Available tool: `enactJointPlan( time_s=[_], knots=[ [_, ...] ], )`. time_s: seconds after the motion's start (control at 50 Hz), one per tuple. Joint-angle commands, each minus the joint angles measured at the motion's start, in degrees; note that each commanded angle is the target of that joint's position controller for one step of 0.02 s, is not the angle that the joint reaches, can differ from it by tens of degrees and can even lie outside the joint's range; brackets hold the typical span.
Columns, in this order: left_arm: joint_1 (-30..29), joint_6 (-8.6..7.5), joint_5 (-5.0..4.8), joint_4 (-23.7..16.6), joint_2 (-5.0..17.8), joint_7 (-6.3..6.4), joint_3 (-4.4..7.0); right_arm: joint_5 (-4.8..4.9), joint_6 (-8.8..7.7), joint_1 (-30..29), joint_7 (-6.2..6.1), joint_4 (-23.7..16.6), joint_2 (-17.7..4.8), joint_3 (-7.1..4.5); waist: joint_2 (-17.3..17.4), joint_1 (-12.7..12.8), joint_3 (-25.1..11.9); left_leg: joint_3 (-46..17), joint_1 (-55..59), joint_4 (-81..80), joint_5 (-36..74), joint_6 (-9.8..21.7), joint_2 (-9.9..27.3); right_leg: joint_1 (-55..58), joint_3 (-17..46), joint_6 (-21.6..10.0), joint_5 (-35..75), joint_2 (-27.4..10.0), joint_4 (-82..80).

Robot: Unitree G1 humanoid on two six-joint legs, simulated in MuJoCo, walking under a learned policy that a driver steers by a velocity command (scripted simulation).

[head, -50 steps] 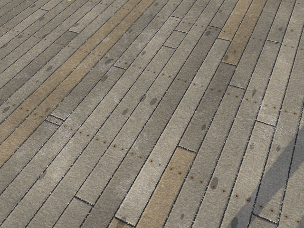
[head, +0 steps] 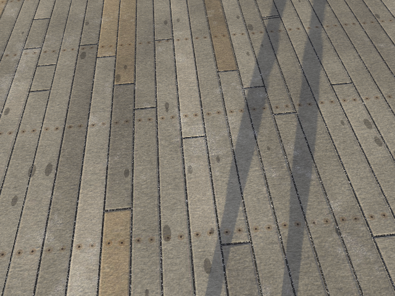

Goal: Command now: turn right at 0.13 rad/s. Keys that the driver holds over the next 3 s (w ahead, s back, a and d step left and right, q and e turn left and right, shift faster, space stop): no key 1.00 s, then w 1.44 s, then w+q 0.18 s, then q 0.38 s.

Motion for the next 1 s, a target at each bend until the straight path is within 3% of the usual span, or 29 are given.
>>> enactJointPlan(
  time_s=[0.02, 0.06, 0.1, 0.14, 0.18, 0.2, 0.22, 0.24, 0.26, 0.28, 0.34, 0.54, 1.0],
  knots=[
    [-2.15, -2.5, -0.34, -2.49, 9.4, 0.01, 2.32, -0.06, 0.33, -0.51, -0.98, -2.53, -6.82, -2.06, -11.1, 1.06, -4.75, -3.02, -6.34, 8.6, -0.25, -1.37, 1.17, 6.26, 13.88, -10.79, 26.22, -15.05, -9.29],
    [-2.84, -2.56, -0.43, -1.5, 8.2, 0.24, 1.93, 0.18, 0.44, 1.22, -0.88, -1.52, -5.07, -1.7, -10.0, 0.15, -5.42, -2.44, -3.05, 7.44, 2.54, -1.82, 0.76, 4.66, 10.89, -10.48, 29.11, -13.37, -8.67],
    [-3.49, -2.33, -0.51, -0.79, 7.39, 0.27, 1.81, 0.37, 0.31, 0.39, -0.8, -1.29, -3.59, -1.09, -10.2, 0.82, -5.59, -1.51, -0.69, 1.39, 4.4, -1.72, 0.53, 4.8, 9.54, -10.17, 27.5, -12.05, -7.98],
    [-3.25, -2.02, -0.59, 0.24, 7.26, 0.29, 1.76, 0.46, 0.2, -0.36, -0.77, -1.19, -3.57, -0.89, -10.12, 1.52, -5.91, -0.9, 1.62, -4.76, 6.61, -1.46, 0.05, 5.28, 10.68, -10.57, 24.92, -12.24, -7.59],
    [-4.19, -1.78, -1.2, 1.23, 6.61, 0.25, 1.44, 0.24, -0.02, 1.57, -0.57, -0.13, -3.2, -0.65, -9.14, -0.1, -5.8, 0.11, 7.2, -16.43, 16.04, -0.38, -0.7, 3.69, 10.51, -9.05, 19.0, -11.09, -6.77],
    [-2.7, -1.95, -1.33, 2.23, 6.05, 0.12, 1.24, -0.51, -0.19, 2.01, -0.48, 0.18, -3.98, -0.58, -7.46, -0.26, -5.67, -1.13, 11.22, -21.21, 24.5, 0.57, -0.11, 1.89, 10.19, -6.72, 13.93, -9.8, -6.92],
    [-1.01, -2.31, -0.51, 2.95, 5.48, -0.05, 1.04, -0.94, -0.3, 2.27, -0.61, 0.02, -6.55, -0.89, -4.29, 0.99, -5.83, -4.72, 14.29, -21.2, 33.03, 1.92, 3.15, -0.03, 8.83, -4.05, 7.99, -7.46, -5.73],
    [1.37, -2.54, -0.05, 3.19, 5.73, -0.32, 1.33, -0.16, -0.3, 1.09, -0.67, 0.82, -10.11, -1.77, 2.24, 4.27, -4.93, -3.96, 12.03, -17.93, 30.34, 4.35, 3.52, -0.11, 5.57, -2.13, 3.95, -3.91, -6.46],
    [-1.07, -2.36, 0.18, 3.63, 6.06, -0.12, 1.19, 0.2, -0.5, 0.14, -0.3, 0.91, -7.38, -1.38, 2.39, 2.21, -4.27, -4.16, 7.36, -19.25, 22.22, 5.59, 2.79, 3.23, 3.38, -0.23, 2.65, -2.28, -5.09],
    [-2.71, -2.14, -0.2, 3.8, 6.63, 0.15, 1.49, -0.26, -0.81, -0.26, -0.15, 1.09, -5.48, -0.77, 1.36, 1.67, -3.03, -4.15, 5.48, -20.4, 19.3, 5.09, 2.3, 3.81, 3.16, 0.12, 2.78, -2.22, -4.19],
    [-2.37, -1.19, -0.47, 4.9, 6.01, 0.87, 1.56, -0.55, -1.88, -0.13, -0.26, 2.55, -4.59, -0.25, 1.56, 1.61, -2.54, -3.25, 5.5, -20.53, 20.63, 3.46, 1.31, 4.03, 3.39, -0.45, 6.97, -2.64, -3.78],
    [-0.05, -1.36, -0.86, 10.95, 6.01, 1.28, 1.84, -0.23, -1.73, 0.75, -0.92, 6.2, -4.11, 0.49, -2.14, 0.99, -1.99, -2.44, 7.05, -19.97, 21.3, 3.94, 0.09, 3.77, 2.73, 0.66, 9.72, -2.58, -4.08],
    [2.73, -1.34, -1.2, 20.49, 5.11, 2.22, 0.94, -0.12, -1.43, 2.92, -1.13, 11.58, -2.45, 1.51, -2.0, 1.35, -1.07, -1.43, 6.37, -20.71, 21.44, 4.23, -1.53, 3.88, 1.53, 1.27, 9.73, -2.44, -4.5]
  ],
)
Next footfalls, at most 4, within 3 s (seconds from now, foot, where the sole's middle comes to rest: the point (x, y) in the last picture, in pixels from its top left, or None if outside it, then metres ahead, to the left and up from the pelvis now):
0.20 left None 0.03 0.14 -0.78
1.68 left None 0.42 0.13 -0.78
2.24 right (236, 220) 0.74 -0.09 -0.78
2.80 left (173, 163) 1.02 0.14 -0.78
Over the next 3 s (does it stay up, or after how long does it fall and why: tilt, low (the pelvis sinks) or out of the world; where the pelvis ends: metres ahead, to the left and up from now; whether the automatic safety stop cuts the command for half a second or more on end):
stays up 0.91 0.06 0.00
